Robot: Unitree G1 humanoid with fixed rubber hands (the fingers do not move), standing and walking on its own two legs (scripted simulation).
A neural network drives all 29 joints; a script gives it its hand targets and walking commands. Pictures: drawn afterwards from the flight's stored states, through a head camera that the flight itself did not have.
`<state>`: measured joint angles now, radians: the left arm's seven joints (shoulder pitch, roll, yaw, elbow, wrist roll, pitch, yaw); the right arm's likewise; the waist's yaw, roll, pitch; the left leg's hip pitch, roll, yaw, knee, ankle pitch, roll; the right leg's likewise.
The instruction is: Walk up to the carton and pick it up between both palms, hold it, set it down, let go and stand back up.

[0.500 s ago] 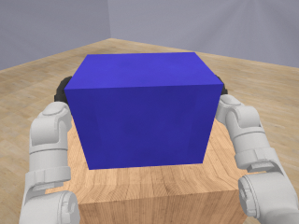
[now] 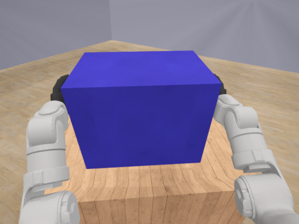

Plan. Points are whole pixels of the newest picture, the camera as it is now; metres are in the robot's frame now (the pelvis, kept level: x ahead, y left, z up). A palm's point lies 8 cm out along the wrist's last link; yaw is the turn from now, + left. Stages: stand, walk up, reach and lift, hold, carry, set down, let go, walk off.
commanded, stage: hold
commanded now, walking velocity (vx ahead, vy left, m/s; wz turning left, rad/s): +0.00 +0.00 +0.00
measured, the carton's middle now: (142, 107) +0.38 +0.00 +0.21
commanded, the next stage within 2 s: none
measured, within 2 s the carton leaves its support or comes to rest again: neither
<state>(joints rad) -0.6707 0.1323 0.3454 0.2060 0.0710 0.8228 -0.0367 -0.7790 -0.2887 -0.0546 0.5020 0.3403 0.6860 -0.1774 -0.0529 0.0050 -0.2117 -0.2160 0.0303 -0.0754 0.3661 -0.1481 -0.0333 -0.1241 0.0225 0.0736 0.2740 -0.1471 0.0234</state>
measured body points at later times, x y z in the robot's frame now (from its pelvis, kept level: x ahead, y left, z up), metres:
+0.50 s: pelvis +0.00 +0.00 +0.00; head -0.08 +0.00 +0.44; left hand +0.37 +0.19 +0.24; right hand +0.37 -0.21 +0.24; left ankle +0.03 +0.14 -0.75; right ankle +0.00 -0.14 -0.75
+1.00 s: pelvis +0.00 +0.00 +0.00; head -0.07 +0.01 +0.44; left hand +0.38 +0.19 +0.24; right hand +0.38 -0.21 +0.24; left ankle +0.03 +0.14 -0.75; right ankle +0.00 -0.14 -0.75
